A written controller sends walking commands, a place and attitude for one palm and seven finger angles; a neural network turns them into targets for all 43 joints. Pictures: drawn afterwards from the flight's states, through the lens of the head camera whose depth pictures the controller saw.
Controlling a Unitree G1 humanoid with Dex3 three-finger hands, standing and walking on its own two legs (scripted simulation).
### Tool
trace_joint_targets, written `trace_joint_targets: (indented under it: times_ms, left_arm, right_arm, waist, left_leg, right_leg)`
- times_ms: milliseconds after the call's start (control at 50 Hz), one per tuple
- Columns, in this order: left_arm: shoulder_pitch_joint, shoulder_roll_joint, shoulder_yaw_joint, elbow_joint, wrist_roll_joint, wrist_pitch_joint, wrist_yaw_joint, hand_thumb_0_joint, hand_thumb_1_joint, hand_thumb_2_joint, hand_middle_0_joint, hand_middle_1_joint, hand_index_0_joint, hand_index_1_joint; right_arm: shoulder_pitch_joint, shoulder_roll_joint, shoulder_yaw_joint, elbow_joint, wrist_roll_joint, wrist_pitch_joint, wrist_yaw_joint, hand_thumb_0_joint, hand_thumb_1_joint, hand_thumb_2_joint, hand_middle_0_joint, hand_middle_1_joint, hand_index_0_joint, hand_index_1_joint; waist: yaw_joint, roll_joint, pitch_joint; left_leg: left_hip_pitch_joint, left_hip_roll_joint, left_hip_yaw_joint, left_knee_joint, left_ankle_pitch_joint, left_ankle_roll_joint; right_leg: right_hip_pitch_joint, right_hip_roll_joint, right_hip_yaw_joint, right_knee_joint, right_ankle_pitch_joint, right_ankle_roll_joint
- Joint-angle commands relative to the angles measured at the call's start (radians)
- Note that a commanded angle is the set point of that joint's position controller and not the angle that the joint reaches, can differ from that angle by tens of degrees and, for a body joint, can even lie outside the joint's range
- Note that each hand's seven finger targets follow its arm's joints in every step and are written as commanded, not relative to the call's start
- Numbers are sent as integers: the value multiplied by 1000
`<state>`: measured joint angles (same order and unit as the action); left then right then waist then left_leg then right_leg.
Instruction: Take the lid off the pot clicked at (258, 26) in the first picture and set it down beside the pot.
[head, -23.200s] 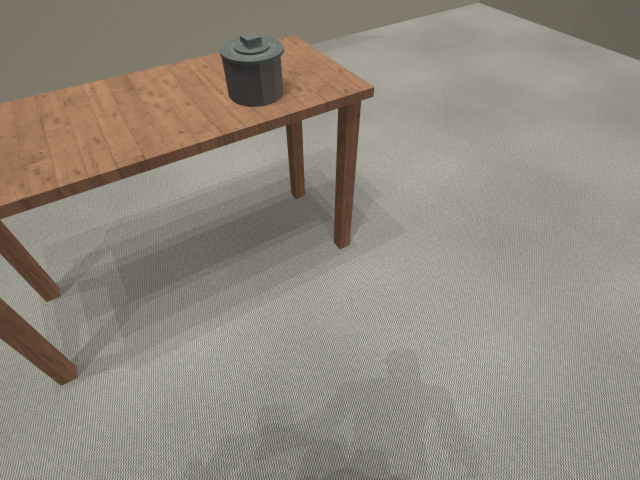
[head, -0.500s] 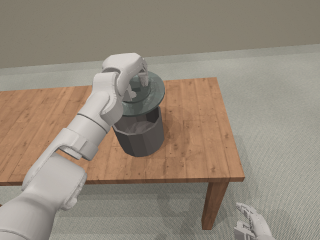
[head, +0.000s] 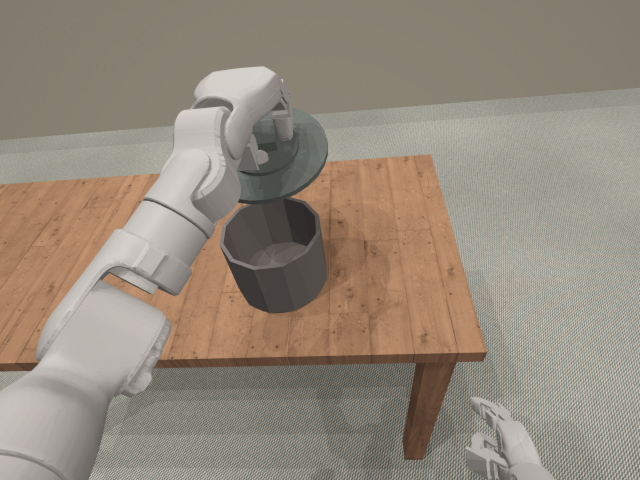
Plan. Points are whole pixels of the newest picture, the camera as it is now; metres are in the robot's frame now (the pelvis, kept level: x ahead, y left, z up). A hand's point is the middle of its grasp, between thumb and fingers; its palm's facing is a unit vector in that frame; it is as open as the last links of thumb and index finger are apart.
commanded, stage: lift the lid straight up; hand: left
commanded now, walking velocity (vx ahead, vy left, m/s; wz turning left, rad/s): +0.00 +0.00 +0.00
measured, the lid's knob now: (260, 136) +0.48 +0.08 +0.21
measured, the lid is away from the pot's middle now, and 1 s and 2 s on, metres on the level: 0.03 0.07 0.20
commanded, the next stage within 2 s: move the lid sideways beside the pot in 0.36 s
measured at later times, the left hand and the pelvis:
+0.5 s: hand (242, 129) +0.44 +0.09 +0.24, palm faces -0.07 -0.04 -1.00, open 6.9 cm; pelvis +0.00 +0.01 +0.00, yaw +0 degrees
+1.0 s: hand (180, 141) +0.43 +0.17 +0.24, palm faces -0.11 -0.03 -0.99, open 6.8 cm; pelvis -0.01 +0.01 +0.00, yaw +0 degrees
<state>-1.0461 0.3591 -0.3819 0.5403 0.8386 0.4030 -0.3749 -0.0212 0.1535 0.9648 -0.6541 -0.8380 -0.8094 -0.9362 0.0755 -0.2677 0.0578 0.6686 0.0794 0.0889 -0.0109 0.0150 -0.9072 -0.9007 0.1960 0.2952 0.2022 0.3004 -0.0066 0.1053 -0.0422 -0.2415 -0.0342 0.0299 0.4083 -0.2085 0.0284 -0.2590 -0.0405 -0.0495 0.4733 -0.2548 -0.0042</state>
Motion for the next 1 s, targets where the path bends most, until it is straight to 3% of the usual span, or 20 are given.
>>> trace_joint_targets:
  times_ms: [0, 40, 80, 100, 180, 220, 280, 320, 380, 400, 460, 480, 520, 580, 660, 680, 720, 780, 840, 980]
  left_arm:
    - [-581, 272, 186, -210, 52, -2, 52, 0, 544, 1128, -850, -955, -933, -1007]
    - [-600, 181, 104, -204, 49, 5, 40, 0, 544, 1128, -850, -955, -933, -1007]
    - [-614, 219, 143, -253, 27, 0, 43, 0, 544, 1128, -850, -955, -933, -1007]
    - [-624, 274, 180, -238, 47, 3, 44, 0, 544, 1128, -850, -955, -933, -1007]
    - [-628, 231, 148, -183, 31, 6, 37, 0, 544, 1128, -850, -955, -933, -1007]
    - [-638, 303, 198, -179, 61, 8, 37, 0, 544, 1128, -850, -955, -933, -1007]
    - [-642, 203, 122, -219, 32, 0, 28, 0, 544, 1128, -850, -955, -933, -1007]
    - [-656, 260, 161, -220, 59, 6, 30, 0, 544, 1128, -850, -955, -933, -1007]
    - [-644, 244, 154, -265, 32, -1, 29, 0, 544, 1128, -850, -955, -933, -1007]
    - [-651, 235, 141, -260, 49, 3, 24, 0, 544, 1128, -850, -955, -933, -1007]
    - [-631, 283, 184, -224, 64, 13, 32, 0, 544, 1128, -850, -955, -933, -1007]
    - [-617, 282, 191, -244, 40, 3, 37, 0, 544, 1128, -850, -955, -933, -1007]
    - [-605, 350, 238, -242, 73, 7, 41, 0, 544, 1128, -850, -955, -933, -1007]
    - [-566, 302, 206, -264, 51, 0, 34, 0, 544, 1128, -850, -955, -933, -1007]
    - [-569, 298, 182, -254, 69, 14, 17, 0, 544, 1128, -850, -955, -933, -1007]
    - [-564, 317, 200, -277, 49, 4, 17, 0, 544, 1128, -850, -955, -933, -1007]
    - [-603, 324, 190, -300, 71, 3, 11, 0, 544, 1128, -850, -955, -933, -1007]
    - [-578, 380, 234, -280, 52, -4, 2, 0, 544, 1128, -850, -955, -933, -1007]
    - [-587, 343, 191, -259, 68, -7, -17, 0, 544, 1128, -850, -955, -933, -1007]
    - [-580, 425, 241, -234, 62, -39, -46, 0, 544, 1128, -850, -955, -933, -1007]
  right_arm:
    - [-152, -83, -26, -166, 5, -39, 5, 0, -900, -900, 200, 300, 200, 300]
    - [-161, -75, -26, -170, 11, -38, 9, 0, -900, -900, 200, 300, 200, 300]
    - [-155, -85, -33, -173, 10, -39, 11, 0, -900, -900, 200, 300, 200, 300]
    - [-154, -83, -28, -170, 7, -39, 7, 0, -900, -900, 200, 300, 200, 300]
    - [-141, -89, -29, -160, 10, -41, 1, 0, -900, -900, 200, 300, 200, 300]
    - [-142, -89, -24, -158, 5, -44, -5, 0, -900, -900, 200, 300, 200, 300]
    - [-146, -85, -31, -170, 11, -45, 4, 0, -900, -900, 200, 300, 200, 300]
    - [-147, -85, -27, -168, 7, -45, 5, 0, -900, -900, 200, 300, 200, 300]
    - [-147, -90, -35, -174, 8, -49, 11, 0, -900, -900, 200, 300, 200, 300]
    - [-151, -78, -28, -171, 10, -47, 13, 0, -900, -900, 200, 300, 200, 300]
    - [-148, -85, -25, -163, 8, -42, 8, 0, -900, -900, 200, 300, 200, 300]
    - [-148, -95, -29, -167, 7, -40, 10, 0, -900, -900, 200, 300, 200, 300]
    - [-153, -90, -24, -170, 3, -39, 4, 0, -900, -900, 200, 300, 200, 300]
    - [-158, -92, -31, -183, 8, -35, 4, 0, -900, -900, 200, 300, 200, 300]
    - [-166, -87, -24, -187, 14, -31, 1, 0, -900, -900, 200, 300, 200, 300]
    - [-163, -97, -31, -188, 14, -30, 2, 0, -900, -900, 200, 300, 200, 300]
    - [-160, -87, -25, -191, 13, -37, -2, 0, -900, -900, 200, 300, 200, 300]
    - [-141, -103, -30, -178, 13, -41, -10, 0, -900, -900, 200, 300, 200, 300]
    - [-144, -92, -22, -180, 18, -48, -15, 0, -900, -900, 200, 300, 200, 300]
    - [-103, -112, -33, -173, 12, -63, -23, 0, -900, -900, 200, 300, 200, 300]
  waist:
    - [17, -189, -439]
    - [-1, -165, -396]
    - [2, -171, -427]
    - [12, -170, -445]
    - [-4, -192, -393]
    - [13, -191, -418]
    - [-5, -176, -430]
    - [7, -155, -441]
    - [0, -156, -469]
    - [4, -170, -466]
    - [16, -169, -423]
    - [13, -154, -422]
    - [30, -175, -437]
    - [18, -186, -425]
    - [16, -173, -400]
    - [10, -160, -409]
    - [13, -124, -430]
    - [6, -142, -408]
    - [4, -139, -386]
    - [-5, -132, -402]
  left_leg:
    - [147, 7, -31, -9, 300, 37]
    - [154, 7, -30, -1, 291, 37]
    - [167, 6, -41, 6, 303, 39]
    - [163, 6, -33, -3, 296, 39]
    - [143, 6, -38, -6, 260, 40]
    - [140, 7, -31, -8, 268, 40]
    - [164, 7, -40, 0, 294, 39]
    - [168, 9, -38, 1, 306, 37]
    - [186, 8, -46, 15, 347, 40]
    - [180, 9, -41, 5, 343, 38]
    - [157, 12, -41, -2, 319, 34]
    - [155, 10, -42, -2, 318, 34]
    - [146, 15, -37, -8, 317, 35]
    - [151, 15, -33, -2, 321, 37]
    - [150, 17, -34, -8, 291, 36]
    - [159, 17, -36, -6, 292, 36]
    - [176, 16, -40, -7, 302, 36]
    - [168, 13, -43, -8, 274, 39]
    - [164, 13, -42, -15, 268, 38]
    - [173, 8, -52, -9, 252, 43]
  right_leg:
    - [187, 7, 25, -25, 414, -29]
    - [136, 10, 16, -28, 392, -31]
    - [154, 10, 15, -26, 400, -34]
    - [170, 11, 22, -25, 397, -30]
    - [133, 9, 14, -37, 360, -31]
    - [162, 6, 24, -35, 377, -29]
    - [147, 6, 16, -29, 386, -34]
    - [154, 11, 17, -24, 393, -36]
    - [167, 8, 18, -22, 432, -37]
    - [166, 13, 16, -20, 423, -34]
    - [151, 13, 12, -24, 395, -37]
    - [159, 7, 12, -28, 398, -38]
    - [183, 7, 21, -27, 403, -36]
    - [175, 3, 18, -30, 404, -35]
    - [142, 9, 13, -35, 359, -32]
    - [145, 7, 12, -34, 355, -34]
    - [140, 12, 12, -31, 347, -37]
    - [137, 8, 15, -45, 334, -35]
    - [117, 13, 11, -46, 318, -34]
    - [122, 9, 16, -58, 310, -36]
